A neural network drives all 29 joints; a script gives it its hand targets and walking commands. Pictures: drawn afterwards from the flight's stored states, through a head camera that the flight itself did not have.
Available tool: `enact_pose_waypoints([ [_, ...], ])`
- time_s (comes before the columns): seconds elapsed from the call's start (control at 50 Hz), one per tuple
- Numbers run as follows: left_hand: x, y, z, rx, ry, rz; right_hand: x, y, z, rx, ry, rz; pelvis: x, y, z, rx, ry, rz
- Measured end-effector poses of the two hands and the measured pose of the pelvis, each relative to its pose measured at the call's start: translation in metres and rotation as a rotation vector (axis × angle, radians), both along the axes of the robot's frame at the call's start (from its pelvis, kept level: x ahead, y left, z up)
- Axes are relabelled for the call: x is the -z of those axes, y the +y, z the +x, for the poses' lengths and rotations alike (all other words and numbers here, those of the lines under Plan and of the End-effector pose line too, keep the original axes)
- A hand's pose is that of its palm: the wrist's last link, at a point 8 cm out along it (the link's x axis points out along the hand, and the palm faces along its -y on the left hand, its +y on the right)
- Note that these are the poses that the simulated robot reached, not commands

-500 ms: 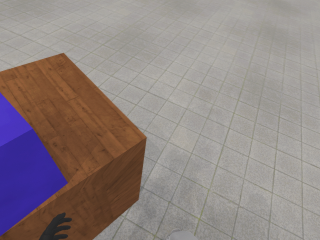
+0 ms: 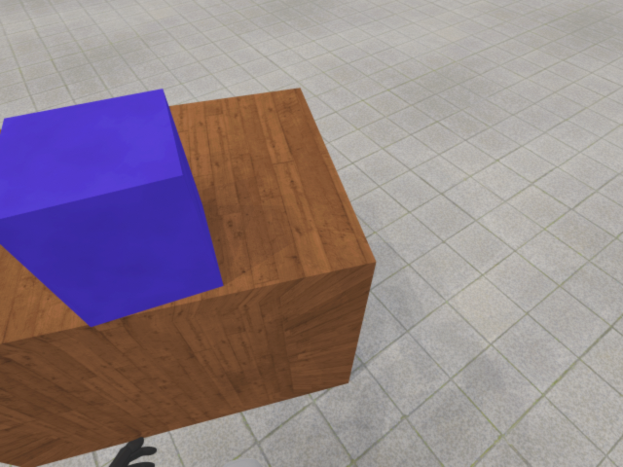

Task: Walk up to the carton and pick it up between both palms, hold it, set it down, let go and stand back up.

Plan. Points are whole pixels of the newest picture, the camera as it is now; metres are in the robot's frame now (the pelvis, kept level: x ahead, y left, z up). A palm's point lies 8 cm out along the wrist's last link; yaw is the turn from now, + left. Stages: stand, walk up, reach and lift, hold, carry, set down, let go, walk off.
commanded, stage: walk up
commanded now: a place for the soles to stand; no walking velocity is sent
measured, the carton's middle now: (125, 211) +0.47 +0.29 +0.05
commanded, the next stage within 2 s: none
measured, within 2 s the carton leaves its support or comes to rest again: neither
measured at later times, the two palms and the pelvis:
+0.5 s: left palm out of the picture -0.04 +0.31 -0.13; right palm out of the picture +0.12 -0.18 -0.11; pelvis -0.02 +0.04 +0.00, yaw +20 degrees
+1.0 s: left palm out of the picture -0.12 +0.27 -0.14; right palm (390, 419) +0.21 -0.10 -0.11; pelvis -0.01 +0.03 -0.01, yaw +36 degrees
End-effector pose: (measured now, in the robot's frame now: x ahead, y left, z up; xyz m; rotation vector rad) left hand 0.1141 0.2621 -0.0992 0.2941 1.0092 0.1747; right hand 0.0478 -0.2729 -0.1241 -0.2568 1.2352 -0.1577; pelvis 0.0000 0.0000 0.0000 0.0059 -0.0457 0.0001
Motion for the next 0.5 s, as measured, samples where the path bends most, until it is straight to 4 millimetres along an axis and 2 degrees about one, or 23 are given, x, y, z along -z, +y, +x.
enact_pose_waypoints([
  [0.12, 0.025, 0.035, -0.089, -0.142, 0.101, 0.005, -0.013, 0.024, 0.044, -0.155, -0.073, -0.019, 0.006, 0.011, -0.015, -0.106, -0.010, -0.025],
  [0.18, 0.040, 0.052, -0.121, -0.182, 0.148, -0.005, -0.019, 0.038, 0.063, -0.190, -0.137, -0.039, 0.013, 0.024, -0.020, -0.146, -0.010, -0.032],
  [0.22, 0.048, 0.059, -0.136, -0.199, 0.178, -0.033, -0.021, 0.048, 0.066, -0.182, -0.169, -0.054, 0.015, 0.032, -0.024, -0.168, -0.016, -0.027],
  [0.36, 0.040, 0.060, -0.151, -0.252, 0.150, -0.108, -0.027, 0.069, 0.052, -0.219, -0.096, -0.093, 0.004, 0.043, -0.026, -0.276, 0.009, -0.044],
  [0.44, 0.033, 0.055, -0.155, -0.285, 0.138, -0.108, -0.024, 0.085, 0.061, -0.268, -0.099, -0.051, 0.000, 0.044, -0.021, -0.322, 0.022, -0.046],
  [0.5, 0.029, 0.050, -0.151, -0.311, 0.114, -0.101, -0.018, 0.092, 0.070, -0.303, -0.102, -0.020, 0.001, 0.041, -0.017, -0.354, 0.027, -0.043],
])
